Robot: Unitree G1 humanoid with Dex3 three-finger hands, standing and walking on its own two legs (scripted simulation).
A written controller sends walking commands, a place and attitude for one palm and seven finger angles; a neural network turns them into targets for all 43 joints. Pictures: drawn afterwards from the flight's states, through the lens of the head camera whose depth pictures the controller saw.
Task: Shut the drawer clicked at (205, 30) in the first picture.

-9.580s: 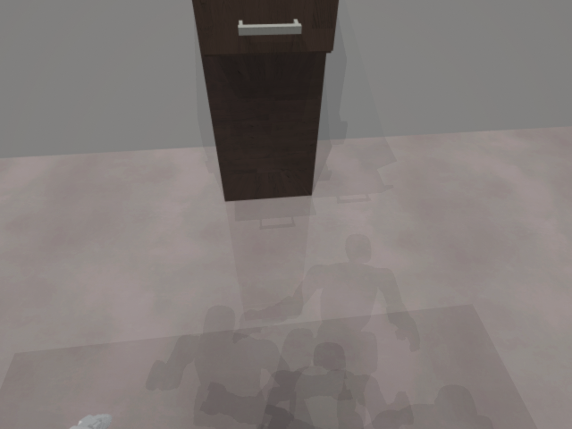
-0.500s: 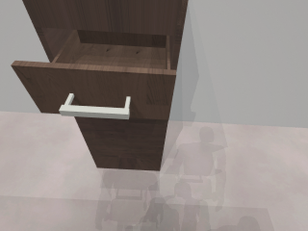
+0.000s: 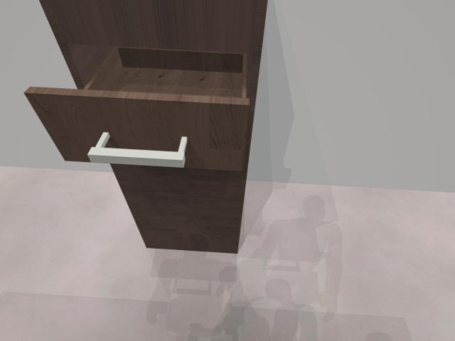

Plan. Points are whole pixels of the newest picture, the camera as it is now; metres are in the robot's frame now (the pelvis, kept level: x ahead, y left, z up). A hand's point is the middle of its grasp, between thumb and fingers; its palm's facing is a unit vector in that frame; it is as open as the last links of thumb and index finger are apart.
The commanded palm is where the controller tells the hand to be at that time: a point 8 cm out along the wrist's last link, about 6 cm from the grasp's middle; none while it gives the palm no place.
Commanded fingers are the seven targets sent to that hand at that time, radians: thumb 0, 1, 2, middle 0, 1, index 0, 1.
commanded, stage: come to a stop and stand still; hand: left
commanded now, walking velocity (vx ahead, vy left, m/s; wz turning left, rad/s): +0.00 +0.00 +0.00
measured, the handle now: (140, 148) +0.41 +0.20 +0.12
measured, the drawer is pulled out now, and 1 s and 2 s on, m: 0.18 0.18 0.18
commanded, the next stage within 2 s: look again from close up in 0.12 s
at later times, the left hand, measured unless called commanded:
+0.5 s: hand out of the picture +0.01 +0.19 -0.17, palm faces +0.02 -0.98 -0.21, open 7.4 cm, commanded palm none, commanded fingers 0.00 0.90 0.90 -0.20 -0.30 -0.20 -0.30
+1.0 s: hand (122, 325) +0.16 +0.20 -0.07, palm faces +0.23 -0.95 -0.19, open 7.1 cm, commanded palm +0.13 +0.23 -0.04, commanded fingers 0.00 0.90 0.90 -0.36 -0.47 -0.36 -0.47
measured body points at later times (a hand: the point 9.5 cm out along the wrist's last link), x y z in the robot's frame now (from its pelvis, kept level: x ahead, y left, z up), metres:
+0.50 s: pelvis +0.02 +0.02 +0.00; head +0.01 +0.00 +0.45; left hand +0.01 +0.24 -0.15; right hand +0.01 -0.19 -0.17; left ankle +0.00 +0.11 -0.74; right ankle +0.04 -0.11 -0.74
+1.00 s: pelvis +0.02 +0.01 +0.00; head +0.02 +0.00 +0.45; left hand +0.15 +0.25 -0.06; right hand +0.07 -0.23 -0.14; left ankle +0.00 +0.11 -0.74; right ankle +0.04 -0.11 -0.74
